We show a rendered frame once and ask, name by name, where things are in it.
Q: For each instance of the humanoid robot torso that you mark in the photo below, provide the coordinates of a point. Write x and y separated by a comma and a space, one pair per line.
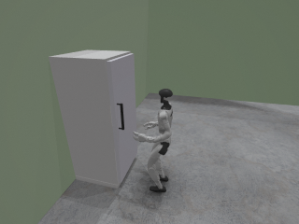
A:
161, 127

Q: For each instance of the robot left hand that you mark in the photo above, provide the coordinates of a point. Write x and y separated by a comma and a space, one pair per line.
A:
141, 137

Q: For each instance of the left robot upper arm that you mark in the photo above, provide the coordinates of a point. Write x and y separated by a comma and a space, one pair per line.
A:
164, 119

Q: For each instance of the robot left forearm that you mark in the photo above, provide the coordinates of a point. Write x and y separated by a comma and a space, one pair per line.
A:
158, 138

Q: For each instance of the handle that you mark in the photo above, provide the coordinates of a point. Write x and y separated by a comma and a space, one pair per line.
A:
122, 117

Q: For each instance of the fridge door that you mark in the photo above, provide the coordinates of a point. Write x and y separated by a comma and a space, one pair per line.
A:
121, 87

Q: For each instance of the robot right hand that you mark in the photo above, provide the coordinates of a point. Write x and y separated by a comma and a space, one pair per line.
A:
151, 124

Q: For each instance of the robot right foot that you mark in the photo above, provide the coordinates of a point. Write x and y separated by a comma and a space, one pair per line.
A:
165, 178

